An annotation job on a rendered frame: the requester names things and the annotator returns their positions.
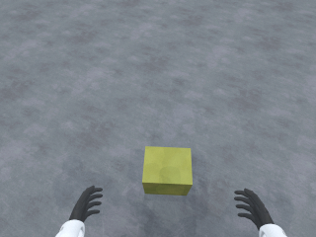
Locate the left robot hand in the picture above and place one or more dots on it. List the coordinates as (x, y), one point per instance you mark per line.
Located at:
(79, 211)

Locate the robot right forearm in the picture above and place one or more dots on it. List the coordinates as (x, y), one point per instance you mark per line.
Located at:
(271, 230)

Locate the right robot hand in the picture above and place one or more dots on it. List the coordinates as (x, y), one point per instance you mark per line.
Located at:
(260, 215)

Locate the robot left forearm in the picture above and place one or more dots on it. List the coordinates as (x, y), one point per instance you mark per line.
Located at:
(72, 228)

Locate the carton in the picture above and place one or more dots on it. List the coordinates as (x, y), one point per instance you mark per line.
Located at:
(167, 171)

